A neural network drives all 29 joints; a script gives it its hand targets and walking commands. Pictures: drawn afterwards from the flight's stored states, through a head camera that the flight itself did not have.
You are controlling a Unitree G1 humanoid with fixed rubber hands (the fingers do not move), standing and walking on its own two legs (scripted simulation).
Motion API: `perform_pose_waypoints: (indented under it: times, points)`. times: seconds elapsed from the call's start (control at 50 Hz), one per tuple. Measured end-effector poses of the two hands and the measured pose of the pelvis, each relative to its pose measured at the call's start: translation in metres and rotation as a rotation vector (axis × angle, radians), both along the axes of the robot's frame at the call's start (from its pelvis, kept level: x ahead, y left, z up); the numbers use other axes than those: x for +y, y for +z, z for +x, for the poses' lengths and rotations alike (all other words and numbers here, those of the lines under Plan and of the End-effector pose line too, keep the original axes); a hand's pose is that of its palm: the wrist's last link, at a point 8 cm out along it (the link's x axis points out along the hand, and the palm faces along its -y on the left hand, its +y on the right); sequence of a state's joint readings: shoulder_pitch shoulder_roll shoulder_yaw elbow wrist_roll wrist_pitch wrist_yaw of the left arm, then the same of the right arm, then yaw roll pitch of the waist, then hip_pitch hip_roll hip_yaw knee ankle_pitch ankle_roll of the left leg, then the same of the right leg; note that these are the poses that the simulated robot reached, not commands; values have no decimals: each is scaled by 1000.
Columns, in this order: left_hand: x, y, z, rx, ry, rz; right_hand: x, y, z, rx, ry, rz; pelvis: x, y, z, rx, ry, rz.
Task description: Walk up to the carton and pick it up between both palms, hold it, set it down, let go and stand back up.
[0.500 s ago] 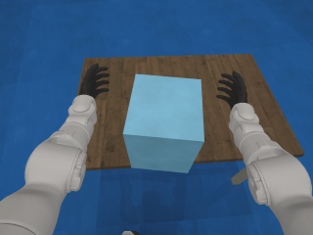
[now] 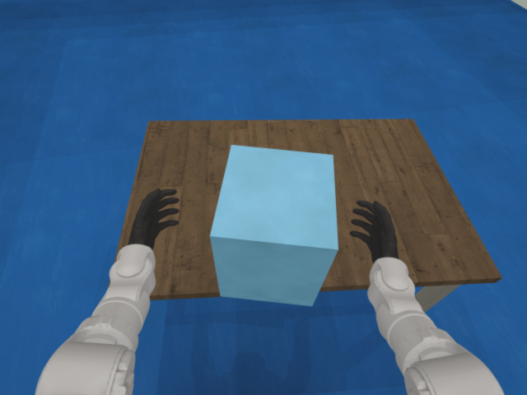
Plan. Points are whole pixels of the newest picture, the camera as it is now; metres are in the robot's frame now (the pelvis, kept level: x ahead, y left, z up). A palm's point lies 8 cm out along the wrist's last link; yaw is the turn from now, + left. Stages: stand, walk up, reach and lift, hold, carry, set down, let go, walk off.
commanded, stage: set down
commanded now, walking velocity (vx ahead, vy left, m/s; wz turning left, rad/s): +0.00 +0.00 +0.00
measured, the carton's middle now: (273, 229) +0.44 +0.00 -0.08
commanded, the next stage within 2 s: let go in 1.72 s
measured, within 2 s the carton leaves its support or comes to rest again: neither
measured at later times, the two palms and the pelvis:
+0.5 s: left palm (131, 301) +0.26 +0.23 -0.03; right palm (385, 310) +0.26 -0.18 -0.03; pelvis +0.01 +0.00 +0.00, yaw +0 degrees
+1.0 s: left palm (129, 327) +0.22 +0.22 -0.05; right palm (400, 344) +0.21 -0.20 -0.05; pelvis +0.03 +0.00 +0.01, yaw -2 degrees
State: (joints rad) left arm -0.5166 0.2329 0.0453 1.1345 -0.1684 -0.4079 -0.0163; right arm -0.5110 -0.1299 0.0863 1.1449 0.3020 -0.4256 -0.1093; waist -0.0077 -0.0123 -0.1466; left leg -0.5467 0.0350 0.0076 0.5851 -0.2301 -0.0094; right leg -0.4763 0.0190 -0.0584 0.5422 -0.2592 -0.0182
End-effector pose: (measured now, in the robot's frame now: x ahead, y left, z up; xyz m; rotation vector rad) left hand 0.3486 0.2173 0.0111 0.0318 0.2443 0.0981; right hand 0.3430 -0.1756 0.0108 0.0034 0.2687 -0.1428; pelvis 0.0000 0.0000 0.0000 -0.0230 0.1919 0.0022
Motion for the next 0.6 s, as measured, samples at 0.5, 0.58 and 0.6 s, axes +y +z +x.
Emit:
perform_pose_waypoints:
  times: [0.5, 0.58, 0.6]
  points:
    - [8, -43, -91, 45, -4, 16, -1, -42, -84, 22, 3, 3, 0, 3, 12, -121, 2, 3]
    - [8, -46, -104, 54, -9, 19, -4, -46, -98, 26, 2, 3, 1, 3, 14, -138, 0, 4]
    - [8, -47, -107, 57, -9, 19, -4, -47, -101, 28, 2, 3, 1, 3, 15, -142, -1, 5]
